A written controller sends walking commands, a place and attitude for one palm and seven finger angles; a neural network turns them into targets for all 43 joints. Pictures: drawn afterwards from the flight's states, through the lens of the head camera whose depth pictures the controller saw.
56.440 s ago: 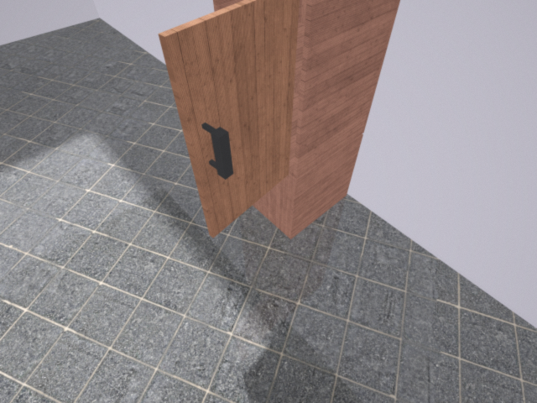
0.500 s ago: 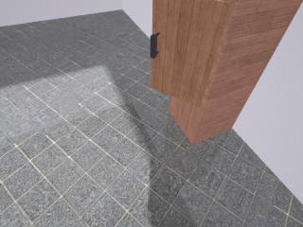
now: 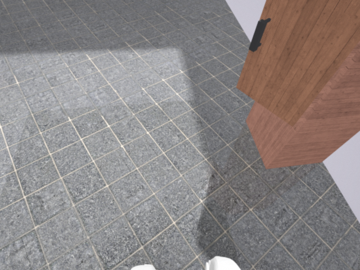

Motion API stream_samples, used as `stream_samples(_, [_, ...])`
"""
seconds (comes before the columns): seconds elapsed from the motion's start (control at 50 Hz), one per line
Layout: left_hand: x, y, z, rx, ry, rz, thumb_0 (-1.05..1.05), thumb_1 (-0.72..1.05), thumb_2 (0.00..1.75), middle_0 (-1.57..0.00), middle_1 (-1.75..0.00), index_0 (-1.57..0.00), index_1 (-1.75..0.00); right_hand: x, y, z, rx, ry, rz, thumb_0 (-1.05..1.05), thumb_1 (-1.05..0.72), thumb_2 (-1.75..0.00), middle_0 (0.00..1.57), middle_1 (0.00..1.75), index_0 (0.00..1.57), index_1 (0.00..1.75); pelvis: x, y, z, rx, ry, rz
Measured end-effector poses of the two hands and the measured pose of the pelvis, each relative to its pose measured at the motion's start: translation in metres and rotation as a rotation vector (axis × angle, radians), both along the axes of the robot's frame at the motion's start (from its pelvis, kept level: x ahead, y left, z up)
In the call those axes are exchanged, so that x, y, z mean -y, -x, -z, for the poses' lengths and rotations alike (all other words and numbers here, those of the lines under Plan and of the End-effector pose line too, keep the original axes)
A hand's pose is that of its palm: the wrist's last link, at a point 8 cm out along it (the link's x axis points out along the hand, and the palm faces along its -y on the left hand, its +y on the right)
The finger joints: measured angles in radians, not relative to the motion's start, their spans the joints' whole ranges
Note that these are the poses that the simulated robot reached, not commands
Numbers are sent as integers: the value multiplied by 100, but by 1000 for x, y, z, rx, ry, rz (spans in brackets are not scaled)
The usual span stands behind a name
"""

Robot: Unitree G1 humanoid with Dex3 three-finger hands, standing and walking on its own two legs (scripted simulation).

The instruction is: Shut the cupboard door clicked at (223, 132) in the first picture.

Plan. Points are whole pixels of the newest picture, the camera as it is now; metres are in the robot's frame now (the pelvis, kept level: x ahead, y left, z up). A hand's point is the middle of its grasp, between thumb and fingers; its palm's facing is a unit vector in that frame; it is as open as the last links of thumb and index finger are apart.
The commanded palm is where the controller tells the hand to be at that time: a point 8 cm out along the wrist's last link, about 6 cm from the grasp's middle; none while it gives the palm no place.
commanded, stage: walk to a spot facing it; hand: left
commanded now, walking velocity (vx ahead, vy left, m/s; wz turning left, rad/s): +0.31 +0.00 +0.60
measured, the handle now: (260, 34) +0.99 -0.30 -0.01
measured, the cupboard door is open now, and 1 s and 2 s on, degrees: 33 33 33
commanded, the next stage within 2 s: turn to face it in 1.02 s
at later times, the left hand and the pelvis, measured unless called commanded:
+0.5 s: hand out of the picture +0.04 +0.13 -0.14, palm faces +0.34 -0.90 -0.26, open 7.3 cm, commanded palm none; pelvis +0.07 -0.06 +0.02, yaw +20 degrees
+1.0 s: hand out of the picture +0.08 +0.21 -0.18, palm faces +0.62 -0.76 -0.20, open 7.3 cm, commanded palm none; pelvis +0.21 +0.07 +0.00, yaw +34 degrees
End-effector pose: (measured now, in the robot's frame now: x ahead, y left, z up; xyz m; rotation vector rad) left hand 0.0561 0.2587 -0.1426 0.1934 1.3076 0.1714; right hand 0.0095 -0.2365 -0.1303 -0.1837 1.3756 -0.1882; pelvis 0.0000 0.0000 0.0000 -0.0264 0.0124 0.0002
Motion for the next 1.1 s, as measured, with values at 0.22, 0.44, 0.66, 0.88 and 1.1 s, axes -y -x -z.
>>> stream_samples(0.22, [12,-21,-31,136,-42,-58,1,91,90,-20,-30,-20,-30,31,-27,-1,14,-16,-80,0,-90,-89,20,30,20,30,25,-13,-8,-21,-7,-128])
stream_samples(0.44, [70,23,-39,101,-57,-261,0,91,90,-20,-30,-21,-30,73,-140,0,85,-38,-259,1,-91,-90,19,30,20,30,62,-54,-13,-11,-65,-288])
stream_samples(0.66, [130,89,-23,-110,46,-562,1,91,90,-20,-30,-21,-30,-2,-282,3,105,-81,-540,0,-91,-90,19,30,19,30,43,-113,-8,-15,-44,-484])
stream_samples(0.88, [120,111,-1,-364,189,-741,1,91,90,-20,-30,-21,-30,-176,-425,6,358,-164,-773,0,-91,-90,19,30,19,30,-37,-176,22,1,-30,-575])
stream_samples(1.1, [-53,-87,-7,101,23,-629,1,92,90,-20,-30,-20,-30,-151,-410,-14,173,-15,-646,-2,-94,-89,20,30,20,30,-88,-240,-7,32,-33,-603])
